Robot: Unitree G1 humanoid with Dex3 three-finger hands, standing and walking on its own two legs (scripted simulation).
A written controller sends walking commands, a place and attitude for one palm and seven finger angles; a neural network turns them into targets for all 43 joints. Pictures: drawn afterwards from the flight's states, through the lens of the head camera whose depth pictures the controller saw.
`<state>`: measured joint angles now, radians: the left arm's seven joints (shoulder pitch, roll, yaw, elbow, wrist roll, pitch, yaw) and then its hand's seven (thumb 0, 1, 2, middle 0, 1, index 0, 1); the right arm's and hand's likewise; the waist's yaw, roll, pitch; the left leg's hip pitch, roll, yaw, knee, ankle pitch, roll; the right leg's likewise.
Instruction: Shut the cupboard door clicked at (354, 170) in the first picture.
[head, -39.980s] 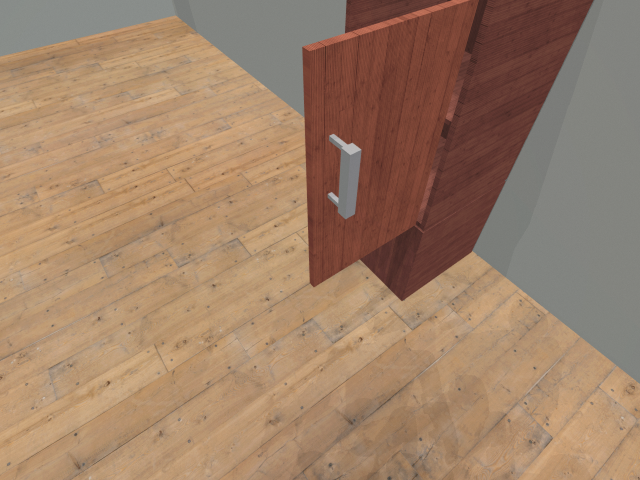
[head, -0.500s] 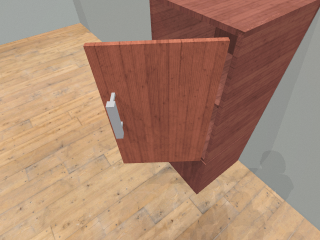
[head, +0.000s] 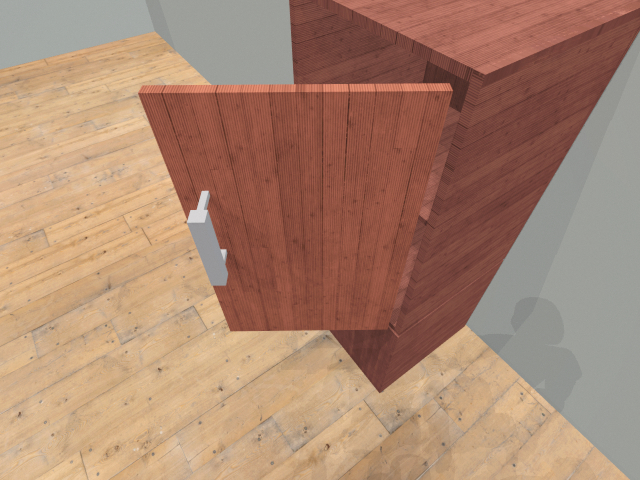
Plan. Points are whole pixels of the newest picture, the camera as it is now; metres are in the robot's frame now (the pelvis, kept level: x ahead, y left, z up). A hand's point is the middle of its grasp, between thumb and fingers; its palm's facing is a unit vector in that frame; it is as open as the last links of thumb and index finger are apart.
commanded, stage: raise the hand and make a fist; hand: left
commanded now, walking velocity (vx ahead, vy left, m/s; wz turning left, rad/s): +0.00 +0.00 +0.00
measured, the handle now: (212, 239) +0.44 +0.20 +0.02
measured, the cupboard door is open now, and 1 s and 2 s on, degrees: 55 55 55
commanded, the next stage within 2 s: bring the fist close to the handle in 1.88 s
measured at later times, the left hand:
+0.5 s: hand out of the picture +0.10 +0.20 -0.05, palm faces +0.17 -0.99 -0.03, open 5.6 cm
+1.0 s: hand (163, 460) +0.15 +0.19 -0.03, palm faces +0.00 -1.00 -0.02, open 3.4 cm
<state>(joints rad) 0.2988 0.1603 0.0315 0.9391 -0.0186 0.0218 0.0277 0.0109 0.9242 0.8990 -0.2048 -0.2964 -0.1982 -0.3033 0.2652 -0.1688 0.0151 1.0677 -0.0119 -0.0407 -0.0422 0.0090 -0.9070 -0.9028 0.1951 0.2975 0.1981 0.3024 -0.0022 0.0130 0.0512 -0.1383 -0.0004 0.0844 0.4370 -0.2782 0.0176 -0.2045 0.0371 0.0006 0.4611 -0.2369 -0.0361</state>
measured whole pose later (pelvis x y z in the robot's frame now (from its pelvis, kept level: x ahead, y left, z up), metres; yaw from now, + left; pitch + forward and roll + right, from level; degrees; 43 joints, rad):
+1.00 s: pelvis -0.05 +0.02 -0.09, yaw +5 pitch +13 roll -2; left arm 0.44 0.24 0.07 -0.11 -0.26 -0.37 -0.25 0.01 0.90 0.90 -0.98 -1.15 -0.97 -1.15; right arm 0.29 -0.28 0.00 0.51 0.02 -0.21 -0.06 0.02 -0.90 -0.90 0.20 0.30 0.20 0.30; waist 0.00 0.03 -0.11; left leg -0.85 -0.02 0.01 1.15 -0.52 0.05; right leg -0.85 -0.01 -0.09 1.09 -0.47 -0.02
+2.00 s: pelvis -0.03 +0.00 -0.06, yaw +5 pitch +9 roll -1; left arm 0.37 0.26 0.12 -0.05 -0.31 -0.26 -0.29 0.01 0.90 0.90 -1.30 -1.50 -1.30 -1.50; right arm 0.28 -0.26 0.03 0.49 0.04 -0.18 -0.05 0.02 -0.90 -0.90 0.20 0.30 0.20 0.30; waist 0.01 0.05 -0.11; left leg -0.67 -0.01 0.00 0.99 -0.48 0.03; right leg -0.68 0.01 -0.09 0.95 -0.43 -0.04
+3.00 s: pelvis -0.03 +0.00 -0.06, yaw +4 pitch +11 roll +0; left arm -0.36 0.21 0.11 0.56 -0.20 -0.26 -0.12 0.01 0.90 0.90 -1.30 -1.50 -1.30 -1.50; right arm 0.28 -0.26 0.03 0.60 0.04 -0.09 -0.02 0.02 -0.90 -0.90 0.20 0.30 0.20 0.30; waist -0.03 0.03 -0.09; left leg -0.70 -0.01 0.03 0.94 -0.45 0.03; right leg -0.72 0.01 -0.06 0.93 -0.40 -0.04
